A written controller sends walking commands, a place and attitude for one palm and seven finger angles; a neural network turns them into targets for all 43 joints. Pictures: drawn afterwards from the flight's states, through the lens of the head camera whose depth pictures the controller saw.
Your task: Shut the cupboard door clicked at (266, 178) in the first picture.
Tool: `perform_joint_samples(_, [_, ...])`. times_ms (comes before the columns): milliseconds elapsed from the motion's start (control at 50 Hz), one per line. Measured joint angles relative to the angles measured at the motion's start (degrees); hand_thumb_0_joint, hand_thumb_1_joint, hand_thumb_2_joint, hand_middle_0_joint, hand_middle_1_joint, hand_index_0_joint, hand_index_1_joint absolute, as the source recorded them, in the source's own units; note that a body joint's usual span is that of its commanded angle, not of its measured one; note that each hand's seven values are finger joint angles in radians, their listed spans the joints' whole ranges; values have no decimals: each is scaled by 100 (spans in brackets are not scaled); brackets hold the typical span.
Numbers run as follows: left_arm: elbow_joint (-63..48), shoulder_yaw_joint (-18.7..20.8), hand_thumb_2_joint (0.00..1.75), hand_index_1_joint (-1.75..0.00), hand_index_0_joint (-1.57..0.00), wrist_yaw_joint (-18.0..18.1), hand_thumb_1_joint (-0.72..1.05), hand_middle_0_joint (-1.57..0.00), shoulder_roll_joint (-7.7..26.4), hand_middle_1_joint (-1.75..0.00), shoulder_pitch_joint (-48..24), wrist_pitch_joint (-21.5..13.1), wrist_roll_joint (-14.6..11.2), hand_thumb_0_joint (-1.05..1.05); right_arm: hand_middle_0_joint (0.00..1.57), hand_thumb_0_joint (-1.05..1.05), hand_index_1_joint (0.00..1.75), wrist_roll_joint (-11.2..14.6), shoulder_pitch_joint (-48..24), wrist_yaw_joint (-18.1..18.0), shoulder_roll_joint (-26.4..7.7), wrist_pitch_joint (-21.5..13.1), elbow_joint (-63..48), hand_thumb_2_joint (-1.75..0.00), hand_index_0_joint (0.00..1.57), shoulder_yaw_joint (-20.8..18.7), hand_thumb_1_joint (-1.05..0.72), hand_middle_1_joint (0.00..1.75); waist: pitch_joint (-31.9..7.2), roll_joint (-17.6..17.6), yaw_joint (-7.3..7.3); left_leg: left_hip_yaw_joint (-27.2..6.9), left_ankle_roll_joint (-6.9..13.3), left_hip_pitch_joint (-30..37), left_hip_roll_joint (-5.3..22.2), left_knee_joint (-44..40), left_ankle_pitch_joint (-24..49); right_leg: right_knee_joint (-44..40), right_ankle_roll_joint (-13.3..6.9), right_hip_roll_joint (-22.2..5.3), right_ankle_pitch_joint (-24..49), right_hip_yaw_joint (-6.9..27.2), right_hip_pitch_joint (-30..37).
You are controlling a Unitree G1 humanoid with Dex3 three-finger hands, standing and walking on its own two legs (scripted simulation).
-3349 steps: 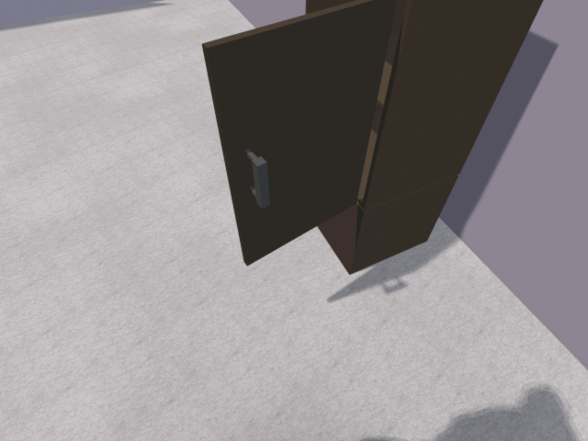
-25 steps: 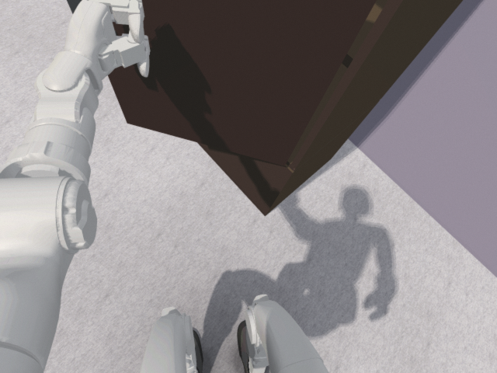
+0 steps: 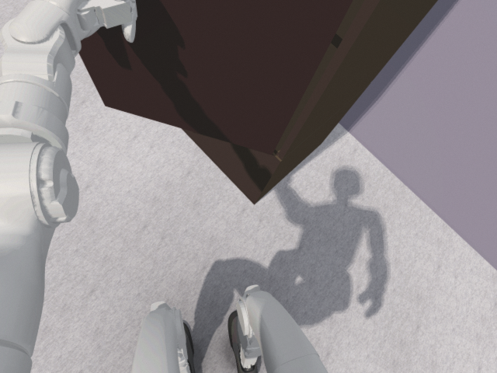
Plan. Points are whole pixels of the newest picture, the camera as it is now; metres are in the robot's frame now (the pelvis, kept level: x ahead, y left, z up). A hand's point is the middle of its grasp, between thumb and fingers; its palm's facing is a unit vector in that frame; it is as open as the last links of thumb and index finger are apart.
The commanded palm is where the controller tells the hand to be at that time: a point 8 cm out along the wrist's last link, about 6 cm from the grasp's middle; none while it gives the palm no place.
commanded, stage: pull the fist back off the door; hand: left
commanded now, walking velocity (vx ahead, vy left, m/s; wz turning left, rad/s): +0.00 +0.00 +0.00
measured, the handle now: out of the picture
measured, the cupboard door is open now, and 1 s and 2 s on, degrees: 32 30 30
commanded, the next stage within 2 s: draw the hand back to the body in 0.94 s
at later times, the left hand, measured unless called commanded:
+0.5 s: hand (146, 12) +0.59 +0.05 +0.11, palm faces +0.02 -1.00 -0.02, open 3.1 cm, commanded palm +0.55 +0.09 +0.11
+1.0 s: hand (149, 53) +0.53 +0.05 +0.11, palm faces -0.02 -1.00 -0.07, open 3.1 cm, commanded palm +0.51 +0.10 +0.11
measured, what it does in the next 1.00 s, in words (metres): stands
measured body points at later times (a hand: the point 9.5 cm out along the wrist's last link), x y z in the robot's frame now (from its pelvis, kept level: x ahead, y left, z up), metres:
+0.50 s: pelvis +0.00 -0.01 +0.02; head +0.17 -0.01 +0.44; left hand +0.58 +0.10 +0.12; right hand -0.07 -0.23 -0.09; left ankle +0.03 +0.10 -0.61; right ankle +0.03 -0.09 -0.61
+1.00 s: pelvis +0.02 +0.00 +0.04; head +0.15 +0.01 +0.47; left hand +0.52 +0.10 +0.12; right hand +0.04 -0.27 -0.08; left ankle +0.03 +0.10 -0.61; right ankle +0.03 -0.09 -0.61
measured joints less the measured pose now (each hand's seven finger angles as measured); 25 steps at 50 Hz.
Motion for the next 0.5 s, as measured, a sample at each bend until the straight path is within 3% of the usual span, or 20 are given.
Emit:
perform_joint_samples(80, [34, -124, 98, -150, -129, -19, 94, -130, -1, -150, -150, 100, -25, 3, 20, 0, 30, -25, -87, -45, -30, -103, 72, -90, 20, -10, -91, 30, 2, -29, -36, -46, -17, -70, -7, 39, 17, 30, -23, -5, 6, -46, -52])
perform_joint_samples(100, [20, 24, 98, -150, -129, 110, 94, -130, -72, -150, -151, 140, -43, 4, 20, 0, 30, -46, -67, -44, -40, -113, 33, -90, 20, -29, -91, 30, -11, -14, -18, -62, -23, -98, -1, 51, 19, 28, -27, 2, 11, -62, -71])
perform_joint_samples(200, [-126, 710, 94, -150, -129, 1988, 84, -130, -693, -150, 8, 72, -85, 4, 20, 0, 30, -249, 75, 257, -18, -118, -217, -90, 20, -83, -91, 30, -95, 12, 39, -65, -50, -139, 0, 12, 62, -7, -24, 2, 53, -62, -115])
perform_joint_samples(260, [-279, 908, 92, -150, -129, 3034, 83, -130, -984, -150, 245, -284, 289, 3, 20, 0, 30, -412, 139, 501, 37, -90, -306, -90, 20, -92, -91, 30, -169, 35, 19, -28, -55, -130, 2, -32, 84, -16, -24, 1, 70, -26, -134])
perform_joint_samples(300, [-305, 887, 91, -150, -129, 3423, 84, -129, -1008, -150, 396, -537, 645, 2, 20, 0, 30, -473, 148, 641, 82, -36, -324, -90, 20, -102, -91, 30, -187, 62, -29, 4, -55, -104, 8, -45, 84, -5, -26, 5, 68, 5, -131])
perform_joint_samples(340, [-362, 793, 91, -150, -129, 3534, 85, -129, -982, -150, 552, -722, 884, 2, 20, 0, 30, -479, 164, 727, 141, 43, -318, -90, 20, -127, -91, 30, -171, 84, -60, 42, -54, -32, 12, -82, 86, -13, -27, 8, 70, 44, -86])
perform_joint_samples(380, [-355, 747, 90, -150, -129, 3436, 87, -129, -963, -150, 670, -806, 935, 2, 20, 0, 30, -429, 195, 757, 185, 135, -289, -90, 20, -130, -91, 30, -140, 105, -58, 76, -53, 87, 17, -158, 100, -66, -26, 15, 84, 81, 11])
perform_joint_samples(500, [-196, 1022, 90, -150, -129, 3038, 89, -130, -1014, -150, 1003, -623, 447, 2, 20, 0, 30, -249, 381, 660, 177, 321, -296, -90, 20, -82, -91, 30, -84, 151, 42, 176, -56, 603, 28, -565, 190, -426, -13, 42, 185, 199, 470])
